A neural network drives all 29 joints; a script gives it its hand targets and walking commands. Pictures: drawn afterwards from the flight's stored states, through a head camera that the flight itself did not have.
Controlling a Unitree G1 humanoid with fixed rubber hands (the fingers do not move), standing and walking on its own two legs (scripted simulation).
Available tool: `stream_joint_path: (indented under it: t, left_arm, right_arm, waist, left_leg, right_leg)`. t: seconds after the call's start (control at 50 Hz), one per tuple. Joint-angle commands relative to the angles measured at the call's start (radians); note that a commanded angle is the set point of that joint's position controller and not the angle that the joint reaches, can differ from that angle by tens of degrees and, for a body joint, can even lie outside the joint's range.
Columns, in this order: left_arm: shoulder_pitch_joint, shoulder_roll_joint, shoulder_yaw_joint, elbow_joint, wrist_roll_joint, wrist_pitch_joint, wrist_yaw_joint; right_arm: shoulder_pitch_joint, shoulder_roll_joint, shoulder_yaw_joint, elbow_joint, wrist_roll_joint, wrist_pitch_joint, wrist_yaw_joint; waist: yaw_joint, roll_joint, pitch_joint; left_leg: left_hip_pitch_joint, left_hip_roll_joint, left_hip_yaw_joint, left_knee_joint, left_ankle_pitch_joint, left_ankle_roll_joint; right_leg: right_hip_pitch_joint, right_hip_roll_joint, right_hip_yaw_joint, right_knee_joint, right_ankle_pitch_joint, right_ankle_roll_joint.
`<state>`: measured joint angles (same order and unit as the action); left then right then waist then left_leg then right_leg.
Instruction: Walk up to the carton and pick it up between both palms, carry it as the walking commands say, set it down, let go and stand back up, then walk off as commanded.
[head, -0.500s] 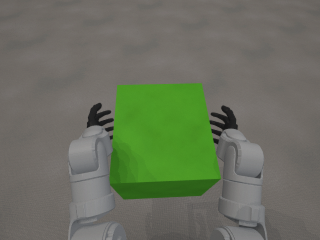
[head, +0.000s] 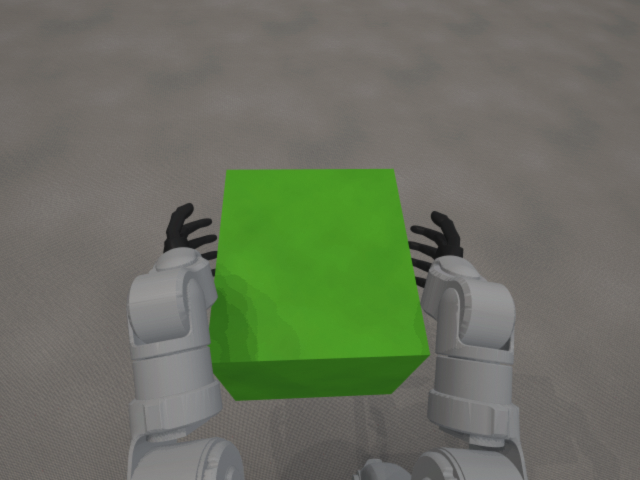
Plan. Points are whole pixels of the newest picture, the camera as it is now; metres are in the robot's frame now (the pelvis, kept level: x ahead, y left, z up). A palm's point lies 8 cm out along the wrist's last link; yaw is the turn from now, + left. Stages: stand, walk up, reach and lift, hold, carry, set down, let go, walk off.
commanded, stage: carry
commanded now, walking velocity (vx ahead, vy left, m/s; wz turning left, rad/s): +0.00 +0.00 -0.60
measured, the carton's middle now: (312, 287) +0.37 +0.02 +0.01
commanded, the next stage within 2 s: none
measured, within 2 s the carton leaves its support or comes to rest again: neither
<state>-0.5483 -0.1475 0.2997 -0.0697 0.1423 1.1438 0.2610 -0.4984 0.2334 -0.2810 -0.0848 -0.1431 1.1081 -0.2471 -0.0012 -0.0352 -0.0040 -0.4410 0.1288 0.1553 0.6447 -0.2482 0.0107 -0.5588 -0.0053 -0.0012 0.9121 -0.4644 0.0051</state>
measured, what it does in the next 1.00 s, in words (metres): walks backwards: right foot, then left foot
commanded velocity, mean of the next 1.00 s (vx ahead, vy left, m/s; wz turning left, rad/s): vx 0.00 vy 0.00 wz -0.04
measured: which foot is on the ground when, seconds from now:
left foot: down 0.00-0.18, up 0.20-0.54, down 0.56-1.00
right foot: up 0.00-0.16, down 0.18-1.00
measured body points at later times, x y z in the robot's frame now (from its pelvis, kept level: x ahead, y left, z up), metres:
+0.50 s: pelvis -0.09 -0.03 -0.01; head -0.08 -0.05 +0.44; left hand +0.29 +0.04 +0.12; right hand +0.23 -0.26 +0.13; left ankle -0.03 +0.10 -0.69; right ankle -0.04 -0.14 -0.72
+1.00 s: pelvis -0.16 +0.00 -0.02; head -0.18 +0.01 +0.43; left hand +0.20 +0.08 +0.11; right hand +0.14 -0.22 +0.12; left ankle -0.08 +0.09 -0.73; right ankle -0.05 -0.14 -0.73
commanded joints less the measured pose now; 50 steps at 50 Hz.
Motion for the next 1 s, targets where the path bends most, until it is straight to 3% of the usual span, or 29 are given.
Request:
stream_joint_path:
  t: [0.0, 0.06, 0.1, 0.14, 0.18, 0.2, 0.24, 0.26, 0.28, 0.32, 0.38, 0.42, 0.44, 0.48, 0.5, 0.54, 0.56, 0.58, 0.6, 0.66, 0.74, 0.76, 0.8, 0.86, 0.9, 0.92, 0.94, 0.96, 0.98]
  left_arm:
    - [-0.721, -0.997, -0.810, -0.046, -0.441, -0.016, -0.238]
    - [-0.661, -0.979, -0.794, -0.035, -0.427, -0.002, -0.240]
    - [-0.598, -0.941, -0.766, -0.016, -0.411, 0.000, -0.239]
    - [-0.558, -0.949, -0.737, 0.026, -0.395, 0.010, -0.252]
    - [-0.616, -0.899, -0.719, 0.017, -0.382, 0.005, -0.252]
    - [-0.666, -0.890, -0.715, 0.028, -0.368, -0.005, -0.254]
    - [-0.623, -0.910, -0.668, 0.066, -0.332, -0.006, -0.251]
    - [-0.639, -0.934, -0.685, 0.034, -0.361, -0.017, -0.257]
    - [-0.654, -0.930, -0.674, 0.024, -0.359, -0.017, -0.254]
    - [-0.600, -0.927, -0.653, 0.037, -0.355, -0.021, -0.257]
    - [-0.628, -0.886, -0.629, 0.063, -0.341, -0.011, -0.250]
    - [-0.658, -0.893, -0.655, 0.015, -0.345, -0.012, -0.247]
    - [-0.636, -0.868, -0.646, 0.028, -0.334, -0.002, -0.240]
    - [-0.674, -0.861, -0.678, -0.014, -0.360, -0.002, -0.231]
    - [-0.640, -0.875, -0.680, -0.039, -0.356, -0.008, -0.234]
    - [-0.763, -0.891, -0.701, -0.048, -0.366, -0.006, -0.233]
    - [-0.700, -0.909, -0.712, -0.032, -0.364, 0.000, -0.234]
    - [-0.781, -0.943, -0.740, -0.089, -0.388, -0.015, -0.232]
    - [-0.708, -0.975, -0.745, -0.075, -0.397, 0.004, -0.244]
    - [-0.770, -0.994, -0.762, -0.018, -0.408, -0.006, -0.258]
    - [-0.700, -1.021, -0.773, -0.008, -0.430, 0.014, -0.267]
    - [-0.686, -1.032, -0.752, 0.027, -0.427, 0.019, -0.272]
    - [-0.671, -0.993, -0.715, 0.052, -0.394, 0.028, -0.265]
    - [-0.620, -0.988, -0.698, 0.050, -0.372, 0.023, -0.279]
    - [-0.622, -0.968, -0.655, 0.133, -0.341, 0.017, -0.283]
    - [-0.548, -0.901, -0.618, 0.220, -0.304, 0.017, -0.275]
    - [-0.549, -0.914, -0.630, 0.178, -0.313, -0.002, -0.272]
    - [-0.643, -0.978, -0.722, 0.006, -0.383, -0.005, -0.264]
    - [-0.638, -0.942, -0.700, 0.012, -0.384, 0.001, -0.258]
  right_arm:
    - [-0.668, 0.797, 0.627, -0.118, 0.345, -0.025, 0.207]
    - [-0.620, 0.799, 0.636, -0.097, 0.336, -0.008, 0.205]
    - [-0.584, 0.790, 0.657, -0.070, 0.338, 0.007, 0.209]
    - [-0.654, 0.785, 0.690, -0.114, 0.337, 0.009, 0.201]
    - [-0.643, 0.795, 0.711, -0.053, 0.321, 0.016, 0.199]
    - [-0.745, 0.786, 0.728, -0.058, 0.345, 0.008, 0.206]
    - [-0.866, 0.837, 0.778, -0.089, 0.392, 0.010, 0.213]
    - [-0.850, 0.853, 0.779, -0.101, 0.398, 0.004, 0.211]
    - [-0.835, 0.876, 0.764, -0.059, 0.404, 0.009, 0.212]
    - [-0.785, 0.888, 0.770, -0.048, 0.405, 0.022, 0.207]
    - [-0.810, 0.851, 0.740, -0.001, 0.392, 0.041, 0.203]
    - [-0.713, 0.892, 0.727, 0.080, 0.378, 0.056, 0.215]
    - [-0.681, 0.875, 0.702, 0.112, 0.371, 0.064, 0.213]
    - [-0.631, 0.859, 0.666, 0.131, 0.360, 0.062, 0.218]
    - [-0.619, 0.889, 0.688, 0.115, 0.382, 0.055, 0.232]
    - [-0.728, 0.900, 0.664, 0.095, 0.374, 0.044, 0.227]
    - [-0.659, 0.883, 0.659, 0.098, 0.366, 0.043, 0.231]
    - [-0.735, 0.894, 0.670, 0.021, 0.384, 0.023, 0.228]
    - [-0.659, 0.912, 0.661, 0.018, 0.373, 0.030, 0.234]
    - [-0.752, 0.876, 0.660, 0.002, 0.349, 0.020, 0.234]
    - [-0.690, 0.860, 0.651, -0.031, 0.335, 0.026, 0.229]
    - [-0.720, 0.868, 0.658, -0.044, 0.345, 0.033, 0.230]
    - [-0.677, 0.862, 0.655, 0.012, 0.327, 0.047, 0.228]
    - [-0.707, 0.864, 0.687, -0.036, 0.345, 0.031, 0.234]
    - [-0.780, 0.835, 0.666, -0.005, 0.339, 0.023, 0.237]
    - [-0.665, 0.776, 0.602, 0.125, 0.295, 0.022, 0.236]
    - [-0.671, 0.806, 0.637, 0.091, 0.318, 0.017, 0.241]
    - [-0.685, 0.879, 0.705, -0.022, 0.374, 0.021, 0.240]
    - [-0.719, 0.854, 0.695, -0.011, 0.390, 0.032, 0.238]
  waist:
    - [-0.001, 0.316, -0.583]
    - [-0.010, 0.341, -0.540]
    - [-0.004, 0.258, -0.552]
    - [0.022, 0.071, -0.526]
    - [0.015, -0.232, -0.463]
    - [0.020, -0.169, -0.430]
    - [0.016, -0.192, -0.407]
    - [0.010, -0.173, -0.431]
    - [0.009, -0.138, -0.446]
    - [0.009, -0.227, -0.468]
    - [0.015, -0.225, -0.445]
    - [0.015, -0.181, -0.418]
    - [0.015, -0.138, -0.438]
    - [0.007, -0.157, -0.504]
    - [-0.004, -0.102, -0.558]
    - [-0.010, -0.051, -0.562]
    - [-0.008, 0.141, -0.591]
    - [-0.003, 0.205, -0.575]
    - [-0.012, 0.233, -0.518]
    - [0.005, 0.174, -0.437]
    - [0.018, 0.159, -0.433]
    - [0.015, 0.081, -0.434]
    - [0.013, -0.153, -0.410]
    - [-0.003, -0.117, -0.409]
    - [-0.003, -0.058, -0.435]
    - [-0.007, -0.021, -0.440]
    - [-0.007, -0.032, -0.509]
    - [-0.004, -0.020, -0.518]
    - [-0.003, -0.005, -0.525]
  left_leg:
    - [0.507, 0.258, -0.099, -0.156, 0.359, 0.084]
    - [0.389, 0.275, -0.098, -0.155, 0.304, 0.071]
    - [0.376, 0.265, -0.060, -0.086, 0.255, 0.046]
    - [0.227, 0.165, 0.019, 0.067, 0.038, -0.035]
    - [-0.200, -0.024, 0.036, 0.322, -0.432, -0.123]
    - [-0.224, -0.014, -0.039, 0.403, -0.422, -0.128]
    - [-0.220, 0.004, -0.075, 0.478, -0.313, -0.129]
    - [-0.244, -0.021, -0.079, 0.483, -0.287, -0.131]
    - [-0.233, -0.036, -0.070, 0.483, -0.293, -0.127]
    - [-0.239, -0.045, -0.092, 0.464, -0.308, -0.115]
    - [-0.121, -0.076, -0.090, 0.313, -0.287, -0.102]
    - [-0.066, -0.117, -0.089, 0.262, -0.273, -0.081]
    - [-0.014, -0.132, -0.080, 0.199, -0.266, -0.071]
    - [0.108, -0.134, -0.052, 0.079, -0.203, -0.058]
    - [0.189, -0.144, -0.034, -0.060, -0.091, -0.052]
    - [0.326, -0.050, -0.134, -0.130, 0.038, -0.020]
    - [0.431, 0.071, -0.333, -0.239, 0.136, 0.044]
    - [0.491, 0.198, -0.408, -0.235, 0.351, 0.091]
    - [0.332, 0.225, -0.397, -0.232, 0.177, 0.133]
    - [0.100, 0.152, -0.286, -0.314, -0.347, 0.091]
    - [0.013, 0.055, -0.230, -0.281, -0.467, 0.053]
    - [0.012, 0.003, -0.168, -0.226, -0.444, 0.042]
    - [0.018, -0.138, -0.053, 0.030, -0.340, 0.006]
    - [0.204, -0.138, -0.061, 0.233, -0.135, -0.004]
    - [0.197, -0.109, -0.076, 0.085, -0.132, 0.007]
    - [0.212, -0.092, -0.104, -0.011, -0.112, 0.016]
    - [0.213, -0.067, -0.153, -0.077, -0.043, 0.012]
    - [0.198, -0.040, -0.194, -0.100, -0.041, 0.015]
    - [0.205, -0.011, -0.247, -0.119, -0.088, 0.035]
  right_leg:
    - [-0.021, -0.010, -0.079, 0.057, -0.013, 0.049]
    - [0.064, -0.021, -0.102, -0.073, -0.023, 0.044]
    - [0.175, 0.009, -0.132, -0.246, 0.018, 0.035]
    - [0.345, -0.077, 0.041, -0.544, 0.216, 0.007]
    - [0.553, -0.339, 0.427, -0.510, 0.804, -0.115]
    - [0.506, -0.318, 0.375, -0.484, 0.832, -0.140]
    - [0.515, -0.276, 0.273, -0.449, 0.810, -0.139]
    - [0.552, -0.251, 0.211, -0.399, 0.991, -0.130]
    - [0.586, -0.256, 0.188, -0.392, 0.991, -0.126]
    - [0.643, -0.259, 0.217, -0.375, 1.047, -0.145]
    - [0.490, -0.245, 0.260, -0.462, 0.720, -0.160]
    - [0.418, -0.255, 0.325, -0.509, 0.646, -0.161]
    - [0.415, -0.238, 0.309, -0.515, 0.592, -0.161]
    - [0.376, -0.217, 0.227, -0.482, 0.583, -0.138]
    - [0.393, -0.203, 0.207, -0.446, 0.606, -0.122]
    - [0.261, -0.118, 0.138, -0.402, 0.450, -0.071]
    - [0.182, -0.057, 0.124, -0.323, 0.370, -0.046]
    - [0.102, -0.029, 0.067, -0.287, 0.137, -0.017]
    - [0.148, -0.021, 0.030, -0.216, -0.031, -0.008]
    - [0.255, -0.020, 0.014, -0.266, 0.132, -0.024]
    - [0.333, -0.026, 0.053, -0.376, 0.142, -0.030]
    - [0.337, -0.012, 0.040, -0.399, 0.108, -0.030]
    - [0.211, -0.148, 0.257, -0.656, -0.171, -0.067]
    - [0.056, -0.178, 0.237, -0.700, -0.218, -0.062]
    - [0.146, -0.150, 0.168, -0.580, -0.006, -0.067]
    - [0.175, -0.131, 0.153, -0.539, 0.137, -0.055]
    - [0.288, -0.121, 0.139, -0.469, 0.356, -0.053]
    - [0.312, -0.126, 0.164, -0.452, 0.400, -0.053]
    - [0.283, -0.105, 0.152, -0.451, 0.327, -0.033]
